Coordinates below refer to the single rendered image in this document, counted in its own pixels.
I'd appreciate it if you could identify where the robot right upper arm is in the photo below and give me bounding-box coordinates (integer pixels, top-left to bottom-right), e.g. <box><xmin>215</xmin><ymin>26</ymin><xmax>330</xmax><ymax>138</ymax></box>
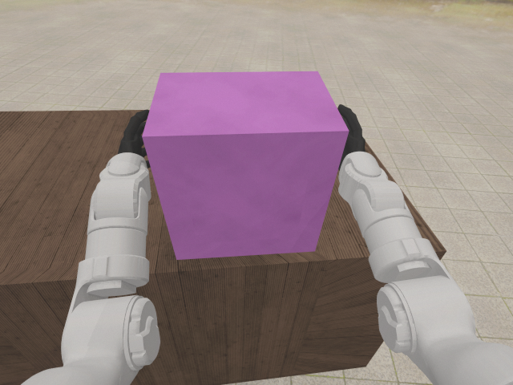
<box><xmin>377</xmin><ymin>275</ymin><xmax>513</xmax><ymax>385</ymax></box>

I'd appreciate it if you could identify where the left robot forearm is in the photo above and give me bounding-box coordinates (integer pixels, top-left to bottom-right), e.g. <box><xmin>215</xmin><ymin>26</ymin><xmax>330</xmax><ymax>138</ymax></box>
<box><xmin>61</xmin><ymin>152</ymin><xmax>151</xmax><ymax>363</ymax></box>

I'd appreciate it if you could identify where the right robot forearm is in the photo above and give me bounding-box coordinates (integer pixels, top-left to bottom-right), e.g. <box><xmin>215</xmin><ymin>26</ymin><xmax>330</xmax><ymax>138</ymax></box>
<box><xmin>338</xmin><ymin>152</ymin><xmax>476</xmax><ymax>332</ymax></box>

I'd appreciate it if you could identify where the robot right hand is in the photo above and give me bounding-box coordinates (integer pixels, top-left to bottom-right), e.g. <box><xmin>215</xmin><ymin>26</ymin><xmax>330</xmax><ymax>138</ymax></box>
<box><xmin>338</xmin><ymin>104</ymin><xmax>366</xmax><ymax>171</ymax></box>

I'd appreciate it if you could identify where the robot left upper arm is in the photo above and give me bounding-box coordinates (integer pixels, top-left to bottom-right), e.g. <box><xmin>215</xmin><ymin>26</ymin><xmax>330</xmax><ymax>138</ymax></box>
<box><xmin>21</xmin><ymin>295</ymin><xmax>160</xmax><ymax>385</ymax></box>

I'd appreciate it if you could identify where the carton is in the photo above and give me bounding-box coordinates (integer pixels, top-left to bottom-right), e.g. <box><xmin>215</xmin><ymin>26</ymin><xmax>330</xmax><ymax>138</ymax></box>
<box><xmin>142</xmin><ymin>71</ymin><xmax>349</xmax><ymax>260</ymax></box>

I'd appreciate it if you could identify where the pedestal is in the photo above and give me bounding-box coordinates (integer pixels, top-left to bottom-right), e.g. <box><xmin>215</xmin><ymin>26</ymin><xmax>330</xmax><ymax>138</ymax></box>
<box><xmin>0</xmin><ymin>108</ymin><xmax>446</xmax><ymax>385</ymax></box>

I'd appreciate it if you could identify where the robot left hand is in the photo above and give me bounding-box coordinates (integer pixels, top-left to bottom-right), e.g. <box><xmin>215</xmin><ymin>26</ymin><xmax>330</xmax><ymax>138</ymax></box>
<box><xmin>118</xmin><ymin>110</ymin><xmax>150</xmax><ymax>168</ymax></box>

